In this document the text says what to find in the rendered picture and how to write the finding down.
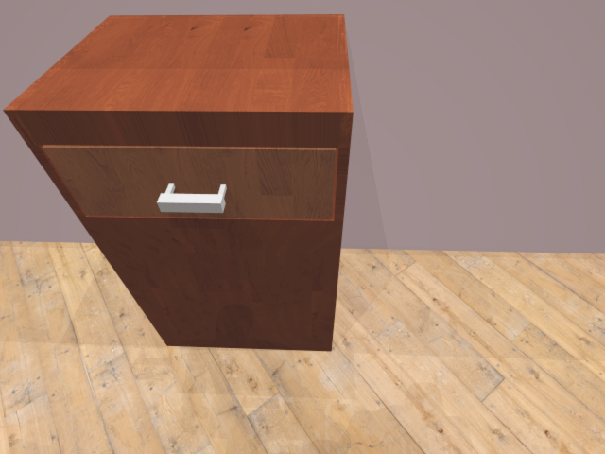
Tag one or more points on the cabinet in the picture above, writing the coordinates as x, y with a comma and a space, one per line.
274, 81

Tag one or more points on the drawer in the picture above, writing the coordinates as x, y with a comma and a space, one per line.
261, 182

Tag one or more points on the handle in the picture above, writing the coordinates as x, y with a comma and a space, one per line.
192, 203

